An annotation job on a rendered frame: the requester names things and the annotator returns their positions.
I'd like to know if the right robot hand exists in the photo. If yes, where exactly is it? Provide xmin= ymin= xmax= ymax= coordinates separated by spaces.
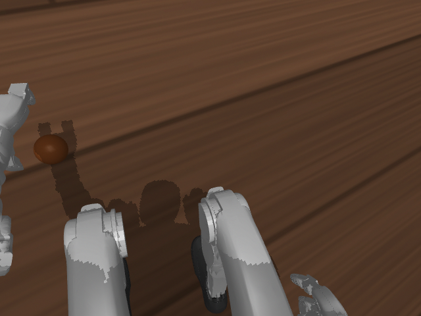
xmin=290 ymin=274 xmax=348 ymax=316

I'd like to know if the right robot foot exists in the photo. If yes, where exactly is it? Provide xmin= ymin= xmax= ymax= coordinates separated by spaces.
xmin=191 ymin=235 xmax=228 ymax=313

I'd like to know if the left robot hand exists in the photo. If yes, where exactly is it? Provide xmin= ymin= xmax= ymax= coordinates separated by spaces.
xmin=0 ymin=83 xmax=36 ymax=171

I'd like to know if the ball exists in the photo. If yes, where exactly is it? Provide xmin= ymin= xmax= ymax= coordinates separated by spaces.
xmin=34 ymin=134 xmax=68 ymax=165

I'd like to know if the left robot arm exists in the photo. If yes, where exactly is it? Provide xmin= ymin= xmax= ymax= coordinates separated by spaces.
xmin=0 ymin=126 xmax=14 ymax=276

